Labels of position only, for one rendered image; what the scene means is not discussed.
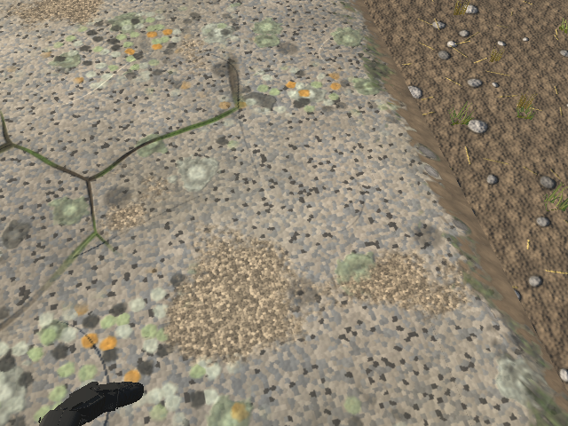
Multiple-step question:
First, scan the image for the robot left hand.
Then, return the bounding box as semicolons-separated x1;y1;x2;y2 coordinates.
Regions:
38;382;144;426

